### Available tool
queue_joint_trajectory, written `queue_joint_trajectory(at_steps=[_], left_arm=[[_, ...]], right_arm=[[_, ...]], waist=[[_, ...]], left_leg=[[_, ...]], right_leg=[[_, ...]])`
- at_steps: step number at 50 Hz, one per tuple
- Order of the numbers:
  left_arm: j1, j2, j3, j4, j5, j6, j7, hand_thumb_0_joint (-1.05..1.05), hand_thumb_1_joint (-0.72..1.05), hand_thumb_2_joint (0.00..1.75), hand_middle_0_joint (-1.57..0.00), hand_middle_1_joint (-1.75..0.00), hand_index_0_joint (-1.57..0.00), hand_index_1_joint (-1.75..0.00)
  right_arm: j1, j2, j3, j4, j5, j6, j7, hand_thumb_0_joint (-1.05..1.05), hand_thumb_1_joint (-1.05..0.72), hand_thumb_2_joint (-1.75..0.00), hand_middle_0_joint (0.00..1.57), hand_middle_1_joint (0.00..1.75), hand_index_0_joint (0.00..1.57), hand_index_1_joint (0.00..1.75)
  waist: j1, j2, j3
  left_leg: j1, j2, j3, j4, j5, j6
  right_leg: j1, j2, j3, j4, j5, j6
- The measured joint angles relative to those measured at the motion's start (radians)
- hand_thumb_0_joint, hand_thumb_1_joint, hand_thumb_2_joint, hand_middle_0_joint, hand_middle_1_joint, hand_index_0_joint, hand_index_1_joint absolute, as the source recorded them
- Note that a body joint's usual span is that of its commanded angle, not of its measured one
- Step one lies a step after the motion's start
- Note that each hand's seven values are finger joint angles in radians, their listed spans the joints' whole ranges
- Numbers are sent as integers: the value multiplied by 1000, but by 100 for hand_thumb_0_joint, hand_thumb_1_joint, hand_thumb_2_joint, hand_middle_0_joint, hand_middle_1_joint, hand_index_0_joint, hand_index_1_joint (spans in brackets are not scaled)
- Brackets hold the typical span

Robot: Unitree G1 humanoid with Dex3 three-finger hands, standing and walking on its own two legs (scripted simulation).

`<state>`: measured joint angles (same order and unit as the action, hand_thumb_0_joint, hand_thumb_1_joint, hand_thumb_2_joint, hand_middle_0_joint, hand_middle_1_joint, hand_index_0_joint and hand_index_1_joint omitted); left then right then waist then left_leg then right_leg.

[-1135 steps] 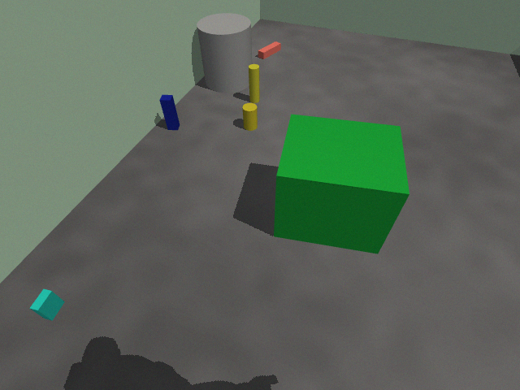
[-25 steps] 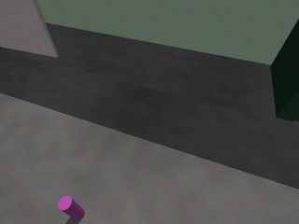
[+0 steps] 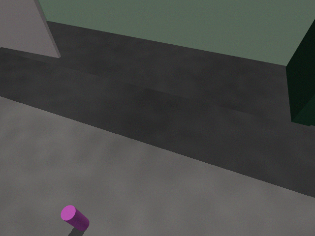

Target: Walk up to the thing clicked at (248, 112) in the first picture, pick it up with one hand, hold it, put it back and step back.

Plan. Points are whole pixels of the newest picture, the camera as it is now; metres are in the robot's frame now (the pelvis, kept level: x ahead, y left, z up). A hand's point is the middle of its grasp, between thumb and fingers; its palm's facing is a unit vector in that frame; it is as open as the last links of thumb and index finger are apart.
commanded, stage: stand
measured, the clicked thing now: out of the picture -1.12 +1.47 -0.71
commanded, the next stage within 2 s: walk up in 0.66 s
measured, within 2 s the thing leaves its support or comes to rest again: neither
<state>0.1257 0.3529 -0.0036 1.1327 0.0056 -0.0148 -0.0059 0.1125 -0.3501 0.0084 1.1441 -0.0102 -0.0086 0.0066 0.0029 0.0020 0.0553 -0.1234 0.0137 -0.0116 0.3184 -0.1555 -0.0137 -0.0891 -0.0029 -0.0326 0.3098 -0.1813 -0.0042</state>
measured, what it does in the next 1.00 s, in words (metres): steps on the spot: left foot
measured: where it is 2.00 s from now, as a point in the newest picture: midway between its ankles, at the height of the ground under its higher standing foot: (159, 199)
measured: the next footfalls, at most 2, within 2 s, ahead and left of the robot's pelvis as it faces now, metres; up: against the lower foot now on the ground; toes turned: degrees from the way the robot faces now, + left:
left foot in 0.94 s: +0.17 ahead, +0.16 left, +0.00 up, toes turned +4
right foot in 1.40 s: +0.38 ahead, -0.11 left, +0.00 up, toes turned -6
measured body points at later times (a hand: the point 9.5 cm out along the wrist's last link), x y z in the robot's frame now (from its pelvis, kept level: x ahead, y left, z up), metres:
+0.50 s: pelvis +0.01 +0.00 +0.00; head +0.02 +0.00 +0.45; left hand +0.08 +0.30 -0.13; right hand +0.09 -0.30 -0.13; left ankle +0.01 +0.13 -0.75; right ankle -0.01 -0.11 -0.75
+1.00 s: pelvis +0.08 +0.04 -0.02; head +0.09 +0.06 +0.43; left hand +0.07 +0.38 -0.15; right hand +0.16 -0.29 -0.12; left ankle +0.14 +0.16 -0.75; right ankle +0.00 -0.11 -0.74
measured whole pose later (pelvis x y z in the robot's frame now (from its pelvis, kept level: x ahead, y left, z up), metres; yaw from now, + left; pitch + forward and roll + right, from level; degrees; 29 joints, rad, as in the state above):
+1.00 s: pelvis +0.08 +0.04 -0.02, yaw +0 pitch -4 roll +0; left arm 0.31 0.44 0.08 1.03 0.03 0.00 -0.05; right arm 0.22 -0.40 -0.10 0.99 -0.05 -0.06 0.05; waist 0.04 -0.04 0.09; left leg -0.29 0.03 0.05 0.58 -0.20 0.01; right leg -0.10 -0.04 0.01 0.66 -0.45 -0.03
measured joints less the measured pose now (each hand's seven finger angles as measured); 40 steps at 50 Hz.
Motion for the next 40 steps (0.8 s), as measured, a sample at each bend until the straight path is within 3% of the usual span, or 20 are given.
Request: queue_joint_trajectory(at_steps=[33, 37, 40], left_arm=[[-11, -2, 2, -6, 0, 1, 3, 0, 90, 90, -20, -30, -20, -30], [37, 4, 40, -47, 19, -9, -28, 0, 90, 90, -20, -30, -20, -30], [76, 18, 64, -76, 29, -24, -37, 0, 90, 89, -21, -30, -20, -30]], right_arm=[[-9, -4, 2, -12, 0, -1, -5, 1, -91, -90, 20, 30, 20, 30], [41, -13, -31, -52, -22, -7, 23, 1, -91, -90, 20, 30, 20, 30], [77, -31, -51, -69, -31, -2, 33, 1, -91, -90, 20, 30, 20, 30]], waist=[[1, 3, -2], [8, 4, -28], [15, 2, -36]], left_leg=[[20, 4, 1, -11, -11, -5], [-24, 1, 2, 122, -208, 41], [-104, 4, 20, 301, -266, 46]], right_leg=[[17, 4, 1, -7, -12, -4], [-14, 7, 7, 93, -159, -31], [-1, 3, -3, 80, -94, -42]])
